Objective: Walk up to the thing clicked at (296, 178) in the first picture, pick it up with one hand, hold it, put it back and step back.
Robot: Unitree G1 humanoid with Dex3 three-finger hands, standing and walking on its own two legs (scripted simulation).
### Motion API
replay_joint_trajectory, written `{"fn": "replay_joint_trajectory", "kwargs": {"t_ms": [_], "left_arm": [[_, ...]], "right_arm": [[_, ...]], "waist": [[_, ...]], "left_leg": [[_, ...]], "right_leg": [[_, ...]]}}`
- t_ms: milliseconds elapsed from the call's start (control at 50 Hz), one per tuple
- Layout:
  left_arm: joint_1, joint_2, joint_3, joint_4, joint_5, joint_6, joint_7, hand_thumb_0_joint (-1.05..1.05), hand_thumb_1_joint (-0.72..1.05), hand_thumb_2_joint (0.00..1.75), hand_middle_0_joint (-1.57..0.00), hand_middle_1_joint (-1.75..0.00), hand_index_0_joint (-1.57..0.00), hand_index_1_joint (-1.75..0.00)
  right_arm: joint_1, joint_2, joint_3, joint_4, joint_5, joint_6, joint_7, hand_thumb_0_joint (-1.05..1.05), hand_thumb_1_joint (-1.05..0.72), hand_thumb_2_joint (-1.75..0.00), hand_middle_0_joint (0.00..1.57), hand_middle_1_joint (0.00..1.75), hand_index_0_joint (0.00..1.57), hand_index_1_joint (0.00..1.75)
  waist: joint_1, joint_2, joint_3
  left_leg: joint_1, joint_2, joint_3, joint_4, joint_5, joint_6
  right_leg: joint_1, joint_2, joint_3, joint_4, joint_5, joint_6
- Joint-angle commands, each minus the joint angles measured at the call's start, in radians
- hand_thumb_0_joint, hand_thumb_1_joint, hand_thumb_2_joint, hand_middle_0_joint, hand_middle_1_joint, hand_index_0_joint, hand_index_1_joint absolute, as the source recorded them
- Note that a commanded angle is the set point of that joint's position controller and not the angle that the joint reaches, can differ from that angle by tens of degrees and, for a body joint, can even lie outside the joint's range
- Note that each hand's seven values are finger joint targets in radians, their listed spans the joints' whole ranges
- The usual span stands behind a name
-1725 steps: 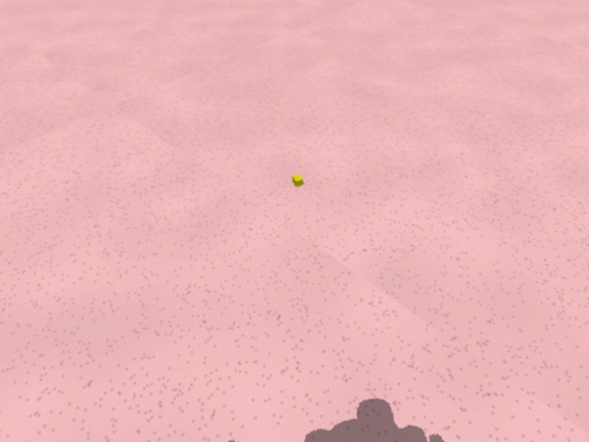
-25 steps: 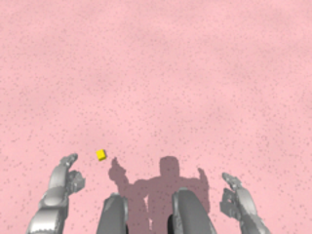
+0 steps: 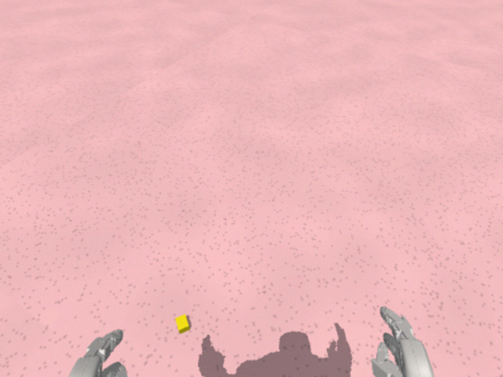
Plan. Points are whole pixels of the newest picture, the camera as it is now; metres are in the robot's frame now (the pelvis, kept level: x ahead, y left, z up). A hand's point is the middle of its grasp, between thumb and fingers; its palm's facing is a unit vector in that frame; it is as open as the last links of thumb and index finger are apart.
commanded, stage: home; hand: left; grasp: from above
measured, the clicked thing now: (182, 323) +0.48 +0.22 -0.70
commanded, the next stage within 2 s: stand in 1.96 s
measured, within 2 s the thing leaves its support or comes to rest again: neither
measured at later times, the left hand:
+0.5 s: hand out of the picture +0.16 +0.18 -0.05, palm faces +0.05 -0.98 -0.20, open 7.4 cm
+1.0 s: hand out of the picture +0.16 +0.18 -0.05, palm faces +0.05 -0.98 -0.19, open 7.4 cm
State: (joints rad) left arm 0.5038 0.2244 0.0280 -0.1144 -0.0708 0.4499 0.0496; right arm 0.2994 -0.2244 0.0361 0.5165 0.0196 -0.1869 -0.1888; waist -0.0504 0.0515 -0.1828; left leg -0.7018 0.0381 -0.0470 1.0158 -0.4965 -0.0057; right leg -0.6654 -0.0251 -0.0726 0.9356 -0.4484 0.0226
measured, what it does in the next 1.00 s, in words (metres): stands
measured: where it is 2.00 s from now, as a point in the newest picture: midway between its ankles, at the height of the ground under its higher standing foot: outside the picture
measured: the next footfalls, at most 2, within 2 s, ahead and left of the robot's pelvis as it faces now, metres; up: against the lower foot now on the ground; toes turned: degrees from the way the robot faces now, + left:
none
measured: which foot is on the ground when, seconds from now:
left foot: down 0.00-1.00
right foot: down 0.00-1.00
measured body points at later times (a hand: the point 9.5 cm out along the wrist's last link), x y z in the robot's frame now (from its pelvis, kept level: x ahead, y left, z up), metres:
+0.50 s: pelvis +0.00 +0.00 +0.00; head +0.01 +0.01 +0.45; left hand +0.15 +0.24 -0.03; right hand +0.15 -0.24 -0.06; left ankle +0.01 +0.12 -0.68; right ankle +0.01 -0.14 -0.68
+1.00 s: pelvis +0.00 +0.00 +0.00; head +0.02 +0.01 +0.45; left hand +0.16 +0.23 -0.03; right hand +0.16 -0.24 -0.06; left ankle +0.01 +0.12 -0.68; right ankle +0.01 -0.14 -0.68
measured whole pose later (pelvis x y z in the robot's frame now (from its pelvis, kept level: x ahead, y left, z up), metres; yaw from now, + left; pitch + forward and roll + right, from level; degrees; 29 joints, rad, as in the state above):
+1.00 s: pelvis +0.00 +0.00 +0.00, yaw +0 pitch +9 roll -3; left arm 0.49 0.23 0.03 -0.11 -0.06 0.45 0.02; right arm 0.28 -0.22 0.03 0.55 0.00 -0.25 -0.19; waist -0.04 0.04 -0.15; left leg -0.68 0.04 -0.04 1.02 -0.50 0.00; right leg -0.64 -0.03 -0.07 0.93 -0.45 0.03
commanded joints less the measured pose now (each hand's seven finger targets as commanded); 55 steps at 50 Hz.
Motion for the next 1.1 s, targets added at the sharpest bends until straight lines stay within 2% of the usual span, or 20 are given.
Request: {"fn": "replay_joint_trajectory", "kwargs": {"t_ms": [0, 220, 240, 260, 320, 440, 540, 580, 640, 700, 780, 800, 900, 920, 940, 960, 1020, 1040, 1060, 1080], "left_arm": [[-0.044, 0.094, 0.060, -0.193, 0.011, -0.038, -0.014, 0.00, 0.90, 0.90, -0.20, -0.30, -0.20, -0.30], [-0.041, 0.106, 0.062, -0.203, 0.025, -0.056, -0.023, 0.00, 0.90, 0.90, -0.20, -0.30, -0.20, -0.30], [-0.050, 0.103, 0.060, -0.204, 0.024, -0.056, -0.020, 0.00, 0.90, 0.90, -0.20, -0.30, -0.20, -0.30], [-0.048, 0.105, 0.058, -0.197, 0.027, -0.056, -0.020, 0.00, 0.89, 0.89, -0.20, -0.30, -0.20, -0.30], [-0.037, 0.106, 0.058, -0.197, 0.023, -0.054, -0.021, 0.00, 0.89, 0.90, -0.20, -0.30, -0.20, -0.30], [-0.037, 0.104, 0.058, -0.202, 0.021, -0.050, -0.020, 0.00, 0.90, 0.90, -0.20, -0.30, -0.20, -0.30], [-0.028, 0.102, 0.062, -0.194, 0.020, -0.048, -0.020, 0.00, 0.89, 0.89, -0.20, -0.30, -0.20, -0.30], [-0.026, 0.100, 0.059, -0.206, 0.018, -0.050, -0.022, 0.00, 0.90, 0.90, -0.20, -0.30, -0.20, -0.30], [-0.029, 0.105, 0.066, -0.199, 0.017, -0.051, -0.021, 0.00, 0.90, 0.90, -0.20, -0.30, -0.20, -0.30], [-0.035, 0.103, 0.063, -0.193, 0.019, -0.053, -0.022, 0.00, 0.90, 0.90, -0.20, -0.30, -0.20, -0.30], [-0.032, 0.107, 0.062, -0.194, 0.022, -0.053, -0.024, 0.00, 0.90, 0.90, -0.20, -0.30, -0.20, -0.30], [-0.036, 0.103, 0.056, -0.190, 0.021, -0.052, -0.024, 0.00, 0.90, 0.90, -0.20, -0.30, -0.20, -0.30], [-0.048, 0.107, 0.061, -0.203, 0.023, -0.050, -0.024, 0.00, 0.90, 0.90, -0.20, -0.30, -0.20, -0.30], [-0.044, 0.105, 0.064, -0.188, 0.020, -0.047, -0.026, 0.00, 0.90, 0.90, -0.20, -0.30, -0.20, -0.30], [-0.032, 0.105, 0.067, -0.193, 0.020, -0.047, -0.023, 0.00, 0.90, 0.90, -0.20, -0.30, -0.20, -0.30], [-0.029, 0.100, 0.063, -0.189, 0.020, -0.046, -0.025, 0.00, 0.90, 0.90, -0.20, -0.30, -0.20, -0.30], [-0.024, 0.108, 0.068, -0.192, 0.023, -0.049, -0.023, 0.00, 0.90, 0.90, -0.20, -0.30, -0.20, -0.30], [-0.030, 0.101, 0.052, -0.196, 0.025, -0.050, -0.026, 0.00, 0.90, 0.90, -0.20, -0.30, -0.20, -0.30], [-0.035, 0.107, 0.064, -0.193, 0.025, -0.051, -0.023, 0.00, 0.90, 0.90, -0.20, -0.30, -0.20, -0.30], [-0.031, 0.099, 0.055, -0.186, 0.025, -0.050, -0.024, 0.00, 0.90, 0.90, -0.20, -0.30, -0.20, -0.30]], "right_arm": [[-0.076, -0.115, -0.049, -0.153, -0.005, -0.082, -0.011, 0.00, -0.90, -0.90, 0.20, 0.30, 0.20, 0.30], [-0.084, -0.118, -0.052, -0.138, -0.014, -0.108, -0.008, 0.00, -0.90, -0.90, 0.20, 0.30, 0.20, 0.30], [-0.084, -0.120, -0.053, -0.138, -0.013, -0.109, -0.009, 0.00, -0.90, -0.90, 0.20, 0.30, 0.20, 0.30], [-0.089, -0.119, -0.051, -0.138, -0.012, -0.109, -0.009, 0.00, -0.90, -0.90, 0.20, 0.30, 0.20, 0.30], [-0.090, -0.120, -0.051, -0.135, -0.012, -0.109, -0.009, 0.00, -0.90, -0.90, 0.20, 0.30, 0.20, 0.30], [-0.093, -0.119, -0.049, -0.134, -0.012, -0.114, -0.009, 0.00, -0.90, -0.90, 0.20, 0.30, 0.20, 0.30], [-0.086, -0.117, -0.050, -0.132, -0.011, -0.116, -0.009, 0.00, -0.90, -0.90, 0.20, 0.30, 0.20, 0.30], [-0.078, -0.118, -0.053, -0.129, -0.012, -0.119, -0.011, 0.00, -0.90, -0.90, 0.20, 0.30, 0.20, 0.30], [-0.074, -0.120, -0.055, -0.126, -0.012, -0.119, -0.011, 0.00, -0.90, -0.90, 0.20, 0.30, 0.20, 0.30], [-0.076, -0.119, -0.053, -0.124, -0.013, -0.121, -0.012, 0.00, -0.90, -0.90, 0.20, 0.30, 0.20, 0.30], [-0.074, -0.120, -0.058, -0.122, -0.013, -0.119, -0.012, 0.00, -0.90, -0.90, 0.20, 0.30, 0.20, 0.30], [-0.073, -0.123, -0.058, -0.120, -0.013, -0.119, -0.011, 0.00, -0.90, -0.90, 0.20, 0.30, 0.20, 0.30], [-0.086, -0.119, -0.054, -0.121, -0.013, -0.120, -0.008, 0.00, -0.90, -0.90, 0.20, 0.30, 0.20, 0.30], [-0.082, -0.121, -0.055, -0.121, -0.013, -0.120, -0.009, 0.00, -0.90, -0.90, 0.20, 0.30, 0.20, 0.30], [-0.084, -0.116, -0.054, -0.124, -0.012, -0.120, -0.008, 0.00, -0.90, -0.90, 0.20, 0.30, 0.20, 0.30], [-0.079, -0.117, -0.056, -0.125, -0.013, -0.120, -0.010, 0.00, -0.90, -0.90, 0.20, 0.30, 0.20, 0.30], [-0.075, -0.123, -0.062, -0.123, -0.014, -0.119, -0.009, 0.00, -0.90, -0.90, 0.20, 0.30, 0.20, 0.30], [-0.078, -0.117, -0.057, -0.121, -0.015, -0.118, -0.009, 0.00, -0.90, -0.90, 0.20, 0.30, 0.20, 0.30], [-0.076, -0.120, -0.059, -0.126, -0.016, -0.117, -0.009, 0.00, -0.90, -0.90, 0.20, 0.30, 0.20, 0.30], [-0.083, -0.116, -0.056, -0.125, -0.014, -0.117, -0.009, 0.00, -0.90, -0.90, 0.20, 0.30, 0.20, 0.30]], "waist": [[-0.006, -0.019, -0.003], [0.005, 0.021, -0.048], [0.006, 0.004, -0.059], [0.008, 0.010, -0.025], [0.012, 0.010, -0.051], [0.019, 0.008, -0.025], [0.018, 0.005, -0.032], [0.015, 0.005, -0.068], [0.012, 0.010, -0.063], [0.012, -0.007, -0.035], [0.011, -0.007, -0.059], [0.004, -0.004, -0.045], [0.018, 0.012, -0.027], [0.010, 0.004, -0.024], [0.017, -0.009, -0.033], [0.009, -0.014, -0.057], [0.010, 0.000, -0.061], [0.012, 0.007, -0.056], [0.009, 0.002, -0.057], [0.010, -0.009, -0.030]], "left_leg": [[0.067, -0.037, 0.005, -0.197, 0.141, 0.025], [0.102, -0.038, 0.002, -0.188, 0.200, 0.017], [0.102, -0.037, 0.000, -0.188, 0.199, 0.018], [0.088, -0.038, 0.001, -0.196, 0.174, 0.019], [0.095, -0.037, -0.005, -0.195, 0.185, 0.018], [0.079, -0.032, -0.015, -0.210, 0.140, 0.017], [0.079, -0.029, -0.019, -0.209, 0.142, 0.015], [0.097, -0.033, -0.010, -0.194, 0.192, 0.014], [0.098, -0.032, -0.006, -0.186, 0.218, 0.013], [0.085, -0.034, -0.002, -0.186, 0.198, 0.017], [0.104, -0.033, 0.002, -0.177, 0.241, 0.014], [0.101, -0.033, 0.002, -0.181, 0.230, 0.015], [0.092, -0.027, -0.015, -0.201, 0.190, 0.012], [0.089, -0.029, -0.011, -0.197, 0.184, 0.014], [0.085, -0.032, -0.004, -0.190, 0.189, 0.016], [0.095, -0.037, 0.005, -0.177, 0.210, 0.018], [0.108, -0.033, 0.006, -0.176, 0.243, 0.014], [0.101, -0.034, 0.003, -0.176, 0.244, 0.014], [0.098, -0.034, 0.001, -0.179, 0.226, 0.015], [0.085, -0.035, 0.006, -0.178, 0.199, 0.017]], "right_leg": [[0.050, 0.040, -0.012, -0.170, 0.103, -0.020], [0.074, 0.040, -0.010, -0.146, 0.152, -0.023], [0.083, 0.040, -0.009, -0.146, 0.153, -0.023], [0.067, 0.040, -0.010, -0.151, 0.133, -0.021], [0.081, 0.041, -0.009, -0.150, 0.141, -0.023], [0.067, 0.041, -0.013, -0.152, 0.106, -0.021], [0.063, 0.042, -0.012, -0.146, 0.105, -0.021], [0.082, 0.042, -0.009, -0.141, 0.139, -0.024], [0.077, 0.042, -0.008, -0.139, 0.161, -0.023], [0.078, 0.041, -0.007, -0.148, 0.150, -0.021], [0.088, 0.041, -0.004, -0.144, 0.182, -0.022], [0.081, 0.042, -0.004, -0.145, 0.177, -0.020], [0.068, 0.041, -0.008, -0.144, 0.141, -0.022], [0.072, 0.041, -0.006, -0.148, 0.140, -0.020], [0.083, 0.039, -0.005, -0.152, 0.143, -0.019], [0.094, 0.038, 0.000, -0.152, 0.165, -0.019], [0.091, 0.040, -0.003, -0.140, 0.189, -0.021], [0.083, 0.040, -0.004, -0.140, 0.189, -0.021], [0.083, 0.041, -0.004, -0.143, 0.175, -0.021], [0.077, 0.039, -0.002, -0.152, 0.155, -0.018]]}}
